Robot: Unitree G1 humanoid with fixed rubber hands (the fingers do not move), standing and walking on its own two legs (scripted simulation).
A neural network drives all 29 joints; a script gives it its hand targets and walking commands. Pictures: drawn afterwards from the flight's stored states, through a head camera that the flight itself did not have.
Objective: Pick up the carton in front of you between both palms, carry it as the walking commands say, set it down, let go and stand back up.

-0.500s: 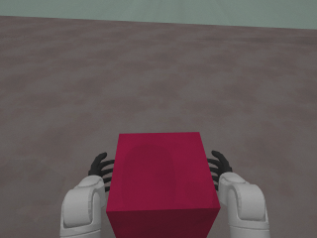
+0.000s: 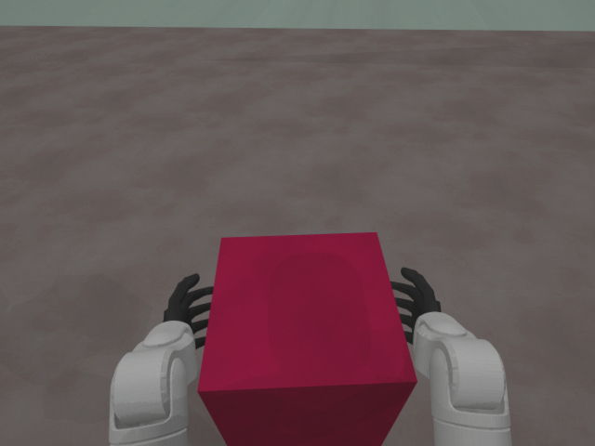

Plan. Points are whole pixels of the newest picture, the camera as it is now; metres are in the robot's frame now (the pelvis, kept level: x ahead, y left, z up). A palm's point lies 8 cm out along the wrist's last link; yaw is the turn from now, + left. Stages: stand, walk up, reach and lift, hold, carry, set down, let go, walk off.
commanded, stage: carry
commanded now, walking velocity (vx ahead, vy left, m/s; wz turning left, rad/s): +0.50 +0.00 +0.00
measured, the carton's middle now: (303, 348) +0.28 +0.01 +0.00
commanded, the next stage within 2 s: none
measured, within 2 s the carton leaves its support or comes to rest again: neither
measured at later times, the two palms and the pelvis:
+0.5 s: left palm (204, 172) +0.60 +0.18 +0.08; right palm (364, 172) +0.57 -0.12 +0.08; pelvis +0.32 +0.05 +0.00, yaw -3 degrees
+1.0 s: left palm (239, 94) +0.90 +0.15 +0.09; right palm (359, 93) +0.90 -0.15 +0.08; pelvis +0.63 +0.00 +0.00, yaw +0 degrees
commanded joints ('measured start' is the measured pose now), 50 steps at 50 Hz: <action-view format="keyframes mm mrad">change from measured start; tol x32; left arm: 1 -478 -916 -721 -110 -436 6 -276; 50 -385 -890 -699 -131 -397 11 -269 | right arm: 1 -462 930 718 -91 394 -23 239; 50 -428 901 731 -155 403 -14 238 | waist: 1 -8 -148 -197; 9 -18 -134 -133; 12 -58 329 -301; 32 -34 143 -117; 36 11 -362 -326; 50 -9 -181 -259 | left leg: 1 -13 -2 38 -187 93 -11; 10 442 -82 172 -414 63 27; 12 846 308 -501 -593 -96 210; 33 606 89 155 -366 554 52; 38 -104 -41 -77 469 -250 18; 50 225 -78 85 -355 208 -16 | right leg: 1 207 -227 166 -163 61 -75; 8 241 -203 80 -39 196 -26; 14 -531 -24 186 953 -317 49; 33 -45 65 -68 122 73 15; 36 509 -375 740 -84 -16 -192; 39 365 -334 419 7 549 -142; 50 227 -180 30 61 616 -30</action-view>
